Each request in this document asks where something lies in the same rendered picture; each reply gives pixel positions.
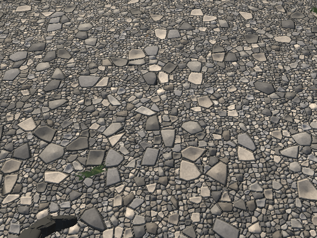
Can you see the left robot hand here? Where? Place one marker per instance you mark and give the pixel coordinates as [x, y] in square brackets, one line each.
[48, 225]

